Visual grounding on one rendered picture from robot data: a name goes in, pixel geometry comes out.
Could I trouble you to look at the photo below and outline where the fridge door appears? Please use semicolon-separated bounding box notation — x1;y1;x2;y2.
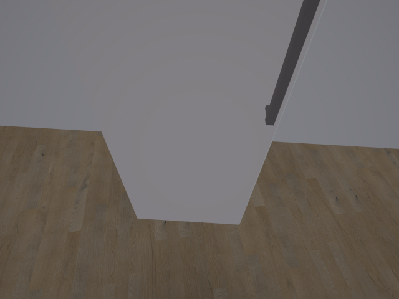
47;0;326;225

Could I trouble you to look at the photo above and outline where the handle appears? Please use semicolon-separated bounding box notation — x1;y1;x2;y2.
265;0;320;125

